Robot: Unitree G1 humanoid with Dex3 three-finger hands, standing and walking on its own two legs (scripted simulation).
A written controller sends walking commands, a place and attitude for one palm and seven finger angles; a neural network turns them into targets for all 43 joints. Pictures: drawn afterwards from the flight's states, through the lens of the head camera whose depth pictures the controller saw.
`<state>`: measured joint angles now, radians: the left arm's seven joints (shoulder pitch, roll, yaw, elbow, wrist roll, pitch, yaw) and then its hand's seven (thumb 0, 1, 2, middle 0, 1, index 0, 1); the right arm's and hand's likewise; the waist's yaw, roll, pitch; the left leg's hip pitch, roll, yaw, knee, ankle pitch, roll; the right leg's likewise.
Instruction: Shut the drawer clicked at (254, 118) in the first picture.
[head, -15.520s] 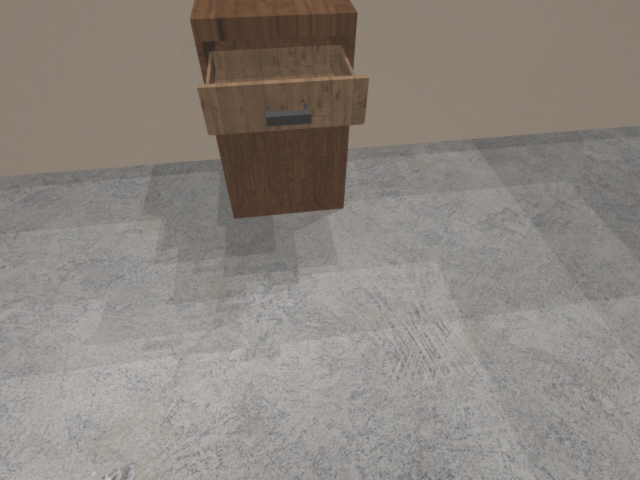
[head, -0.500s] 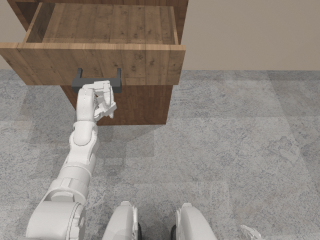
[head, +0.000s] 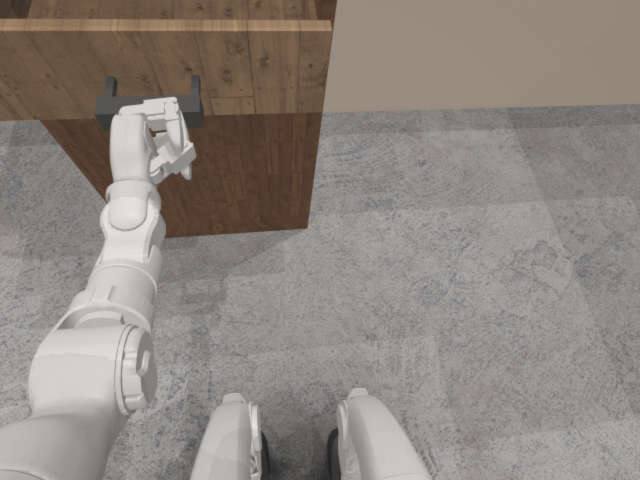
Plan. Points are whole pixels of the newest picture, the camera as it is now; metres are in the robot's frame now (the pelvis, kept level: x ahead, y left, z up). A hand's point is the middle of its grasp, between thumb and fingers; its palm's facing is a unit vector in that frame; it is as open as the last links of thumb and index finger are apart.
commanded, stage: push the drawer shut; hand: left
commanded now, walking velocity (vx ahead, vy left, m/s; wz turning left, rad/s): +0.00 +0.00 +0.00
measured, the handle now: (153, 98) +0.59 +0.17 +0.05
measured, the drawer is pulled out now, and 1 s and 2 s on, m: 0.11 0.00 0.00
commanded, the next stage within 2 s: pull the fist back off the drawer in 1.20 s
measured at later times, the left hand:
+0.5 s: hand (182, 112) +0.56 +0.13 +0.05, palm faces +0.02 -1.00 -0.03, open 2.5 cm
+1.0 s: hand (186, 77) +0.62 +0.13 +0.05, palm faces +0.04 -1.00 -0.03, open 2.9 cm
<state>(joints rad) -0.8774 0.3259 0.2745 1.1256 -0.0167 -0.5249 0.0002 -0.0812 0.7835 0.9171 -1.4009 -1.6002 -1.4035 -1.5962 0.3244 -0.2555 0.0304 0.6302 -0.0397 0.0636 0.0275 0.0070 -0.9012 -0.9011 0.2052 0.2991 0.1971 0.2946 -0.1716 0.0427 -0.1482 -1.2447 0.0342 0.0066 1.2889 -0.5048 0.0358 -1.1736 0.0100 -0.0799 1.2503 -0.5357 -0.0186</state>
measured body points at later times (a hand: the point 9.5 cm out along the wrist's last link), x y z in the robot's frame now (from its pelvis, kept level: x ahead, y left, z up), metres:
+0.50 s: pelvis +0.00 +0.00 -0.01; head +0.18 +0.03 +0.40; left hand +0.56 +0.19 +0.05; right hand -0.01 -0.26 -0.12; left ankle +0.05 +0.10 -0.62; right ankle +0.03 -0.11 -0.62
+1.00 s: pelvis +0.00 +0.01 -0.02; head +0.20 +0.04 +0.37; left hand +0.61 +0.19 +0.06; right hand -0.07 -0.23 -0.11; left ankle +0.05 +0.10 -0.62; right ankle +0.03 -0.11 -0.62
